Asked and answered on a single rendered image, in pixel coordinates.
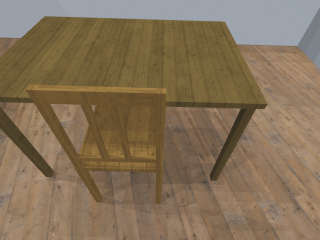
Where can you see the chair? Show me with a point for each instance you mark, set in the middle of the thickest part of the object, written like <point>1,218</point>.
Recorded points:
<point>125,132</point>

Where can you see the table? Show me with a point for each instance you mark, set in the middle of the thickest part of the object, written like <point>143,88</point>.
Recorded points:
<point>197,62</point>

